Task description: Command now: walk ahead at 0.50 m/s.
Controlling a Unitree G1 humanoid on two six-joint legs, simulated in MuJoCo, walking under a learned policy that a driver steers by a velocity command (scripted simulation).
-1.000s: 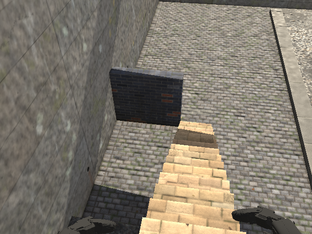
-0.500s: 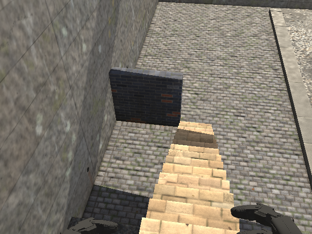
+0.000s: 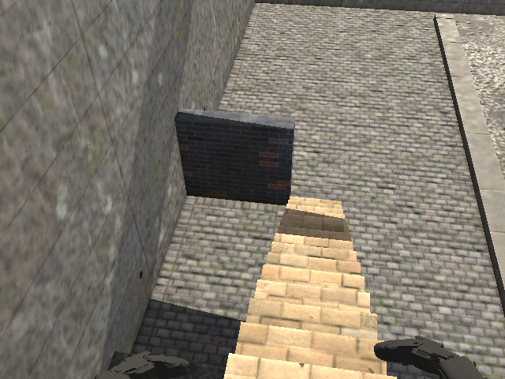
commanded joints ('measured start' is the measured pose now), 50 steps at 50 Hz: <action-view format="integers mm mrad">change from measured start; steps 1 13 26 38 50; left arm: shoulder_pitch -95 -93 -93 -93 -98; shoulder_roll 80 76 73 71 70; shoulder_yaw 30 30 29 29 28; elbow -104 -105 -104 -103 -92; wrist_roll -1 -1 -1 -1 -5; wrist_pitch -19 -20 -21 -22 -26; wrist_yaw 2 2 2 1 -3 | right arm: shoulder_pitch -109 -106 -103 -100 -111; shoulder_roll -71 -68 -65 -63 -59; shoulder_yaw -27 -27 -27 -27 -31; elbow -110 -107 -107 -107 -117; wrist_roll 0 0 0 0 8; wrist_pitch -20 -22 -22 -22 -22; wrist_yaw -2 -2 -2 -2 4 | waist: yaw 1 0 0 0 -2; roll -10 -9 -11 -11 -14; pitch -74 -70 -70 -70 -70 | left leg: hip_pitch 84 77 70 66 66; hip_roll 151 149 146 145 139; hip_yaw -172 -169 -167 -165 -163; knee -54 -49 -44 -39 -17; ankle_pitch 163 152 145 145 135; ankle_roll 47 46 44 42 37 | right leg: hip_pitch -72 -77 -78 -79 -98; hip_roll -121 -119 -117 -116 -116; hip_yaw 116 117 118 119 118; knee -79 -76 -71 -68 -61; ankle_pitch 128 125 125 128 114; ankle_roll -39 -40 -41 -43 -46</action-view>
